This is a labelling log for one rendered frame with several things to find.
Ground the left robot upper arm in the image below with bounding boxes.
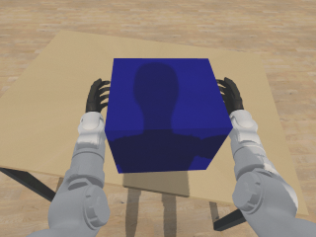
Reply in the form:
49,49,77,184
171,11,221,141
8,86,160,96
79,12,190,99
26,185,111,237

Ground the table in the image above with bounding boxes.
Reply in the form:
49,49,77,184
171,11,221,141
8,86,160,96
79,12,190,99
0,30,309,232

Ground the robot right forearm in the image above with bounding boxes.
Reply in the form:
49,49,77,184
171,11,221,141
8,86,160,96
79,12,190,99
228,110,298,212

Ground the right robot upper arm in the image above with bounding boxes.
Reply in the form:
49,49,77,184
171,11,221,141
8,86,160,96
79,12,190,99
232,171,316,237

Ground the carton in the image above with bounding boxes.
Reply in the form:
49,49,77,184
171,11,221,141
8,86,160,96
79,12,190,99
105,58,233,174

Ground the robot left hand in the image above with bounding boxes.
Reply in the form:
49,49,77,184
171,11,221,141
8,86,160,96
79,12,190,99
85,78,111,113

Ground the robot left forearm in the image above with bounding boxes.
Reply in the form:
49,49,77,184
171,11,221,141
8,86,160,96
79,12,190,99
47,112,107,228

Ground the robot right hand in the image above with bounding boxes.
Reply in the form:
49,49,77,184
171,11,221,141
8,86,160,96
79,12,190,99
216,77,244,116

